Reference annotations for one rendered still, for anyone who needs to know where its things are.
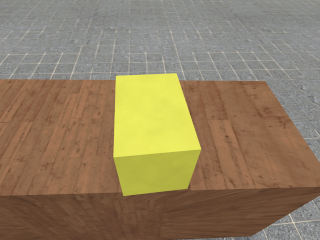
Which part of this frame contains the pedestal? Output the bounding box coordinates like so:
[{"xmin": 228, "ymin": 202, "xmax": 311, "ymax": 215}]
[{"xmin": 0, "ymin": 79, "xmax": 320, "ymax": 240}]

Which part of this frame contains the carton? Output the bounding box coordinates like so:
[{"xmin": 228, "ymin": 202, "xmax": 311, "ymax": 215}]
[{"xmin": 113, "ymin": 73, "xmax": 201, "ymax": 196}]

